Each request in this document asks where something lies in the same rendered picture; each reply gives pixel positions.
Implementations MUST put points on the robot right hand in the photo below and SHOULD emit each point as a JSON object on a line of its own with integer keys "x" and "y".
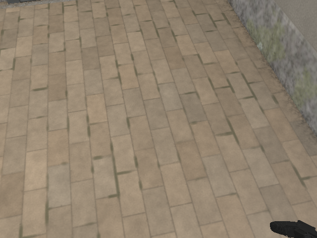
{"x": 293, "y": 229}

